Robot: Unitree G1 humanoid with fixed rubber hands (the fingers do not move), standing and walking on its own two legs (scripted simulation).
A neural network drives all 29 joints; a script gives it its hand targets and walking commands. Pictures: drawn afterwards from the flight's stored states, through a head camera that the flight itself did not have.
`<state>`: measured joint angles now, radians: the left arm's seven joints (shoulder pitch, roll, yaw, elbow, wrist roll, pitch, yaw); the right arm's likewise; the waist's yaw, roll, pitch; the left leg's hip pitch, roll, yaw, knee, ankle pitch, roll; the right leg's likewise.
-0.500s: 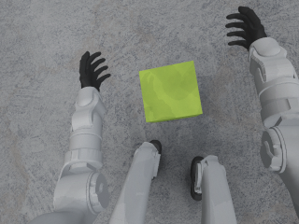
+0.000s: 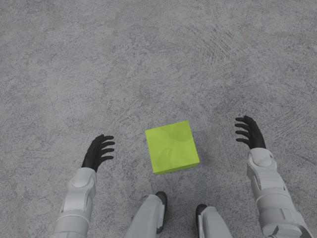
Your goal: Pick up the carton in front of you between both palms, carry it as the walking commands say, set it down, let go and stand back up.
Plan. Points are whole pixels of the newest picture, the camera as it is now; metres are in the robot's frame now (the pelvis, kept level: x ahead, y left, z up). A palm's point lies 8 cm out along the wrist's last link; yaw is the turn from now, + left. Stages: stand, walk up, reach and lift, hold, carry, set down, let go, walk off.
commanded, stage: let go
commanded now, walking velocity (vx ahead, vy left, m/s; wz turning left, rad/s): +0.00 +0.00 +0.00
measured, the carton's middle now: (172, 149) +0.40 +0.07 -0.60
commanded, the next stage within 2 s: stand in 0.96 s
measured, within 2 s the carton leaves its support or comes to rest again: neither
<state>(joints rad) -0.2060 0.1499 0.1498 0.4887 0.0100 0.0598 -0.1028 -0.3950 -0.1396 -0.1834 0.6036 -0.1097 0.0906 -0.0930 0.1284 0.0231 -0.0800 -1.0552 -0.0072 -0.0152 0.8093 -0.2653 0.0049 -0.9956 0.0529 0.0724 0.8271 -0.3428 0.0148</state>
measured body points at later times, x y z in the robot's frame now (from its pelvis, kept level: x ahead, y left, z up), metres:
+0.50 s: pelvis +0.06 -0.01 +0.05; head +0.10 -0.01 +0.50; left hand +0.22 +0.23 -0.02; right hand +0.26 -0.23 -0.03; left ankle +0.04 +0.11 -0.69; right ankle +0.01 -0.13 -0.69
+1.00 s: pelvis +0.04 -0.01 +0.05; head +0.03 +0.00 +0.50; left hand +0.20 +0.24 -0.02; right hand +0.22 -0.24 -0.03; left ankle +0.04 +0.11 -0.69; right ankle +0.01 -0.13 -0.69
